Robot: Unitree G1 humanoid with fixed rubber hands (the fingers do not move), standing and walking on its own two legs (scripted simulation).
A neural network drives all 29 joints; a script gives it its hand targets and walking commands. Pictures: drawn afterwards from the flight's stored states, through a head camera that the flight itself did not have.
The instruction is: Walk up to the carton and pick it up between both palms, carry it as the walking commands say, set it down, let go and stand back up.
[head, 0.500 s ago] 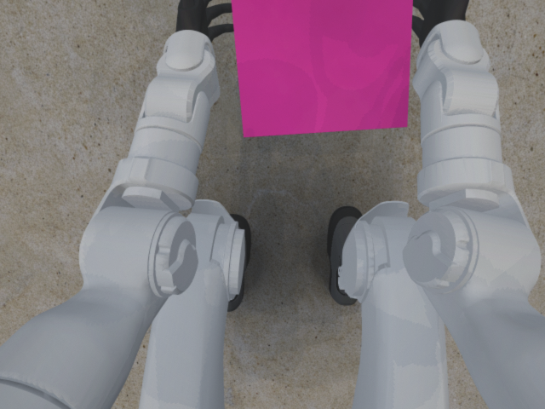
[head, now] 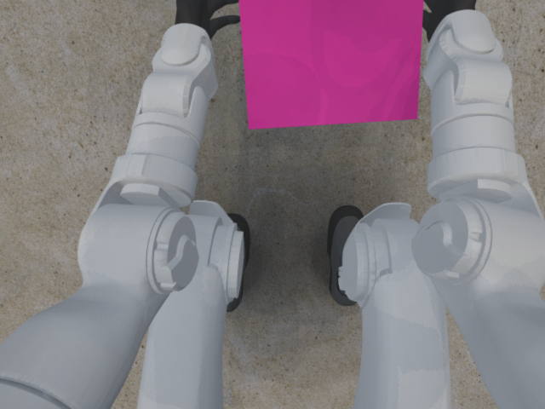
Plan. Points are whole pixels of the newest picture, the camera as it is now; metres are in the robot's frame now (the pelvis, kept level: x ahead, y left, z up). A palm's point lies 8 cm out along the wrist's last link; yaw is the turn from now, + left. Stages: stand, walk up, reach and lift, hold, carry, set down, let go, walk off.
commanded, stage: set down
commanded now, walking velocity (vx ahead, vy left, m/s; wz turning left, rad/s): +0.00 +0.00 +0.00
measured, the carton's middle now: (317, 46) +0.52 -0.05 -0.27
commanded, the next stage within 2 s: none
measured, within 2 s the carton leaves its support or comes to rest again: neither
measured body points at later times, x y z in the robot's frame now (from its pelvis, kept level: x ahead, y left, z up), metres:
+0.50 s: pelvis +0.00 +0.00 +0.00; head +0.37 -0.01 +0.25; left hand +0.54 +0.10 -0.19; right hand +0.54 -0.18 -0.19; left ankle +0.10 +0.11 -0.37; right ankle +0.12 -0.13 -0.37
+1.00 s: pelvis +0.00 +0.00 -0.01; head +0.37 -0.01 +0.23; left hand +0.54 +0.13 -0.20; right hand +0.53 -0.20 -0.21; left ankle +0.10 +0.11 -0.37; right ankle +0.12 -0.13 -0.37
